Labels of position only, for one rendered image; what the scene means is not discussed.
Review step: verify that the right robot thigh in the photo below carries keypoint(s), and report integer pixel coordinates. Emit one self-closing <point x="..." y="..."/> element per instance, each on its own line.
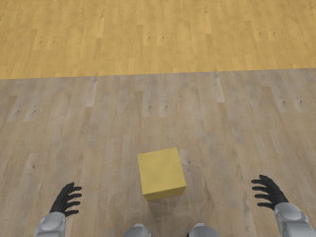
<point x="203" y="231"/>

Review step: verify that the robot left hand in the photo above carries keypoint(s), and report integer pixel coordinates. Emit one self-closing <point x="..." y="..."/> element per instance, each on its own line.
<point x="61" y="203"/>

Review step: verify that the robot right forearm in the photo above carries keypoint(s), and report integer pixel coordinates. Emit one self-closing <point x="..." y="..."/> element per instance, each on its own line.
<point x="291" y="222"/>

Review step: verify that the robot left shin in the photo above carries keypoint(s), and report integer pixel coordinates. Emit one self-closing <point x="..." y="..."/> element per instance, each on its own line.
<point x="139" y="225"/>

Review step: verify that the robot left forearm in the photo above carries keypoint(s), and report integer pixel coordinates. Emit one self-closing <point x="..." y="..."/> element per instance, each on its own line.
<point x="52" y="225"/>

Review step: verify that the carton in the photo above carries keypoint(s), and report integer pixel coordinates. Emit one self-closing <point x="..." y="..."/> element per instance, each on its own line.
<point x="161" y="174"/>

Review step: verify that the robot right hand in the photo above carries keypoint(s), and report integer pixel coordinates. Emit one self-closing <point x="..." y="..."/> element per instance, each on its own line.
<point x="275" y="195"/>

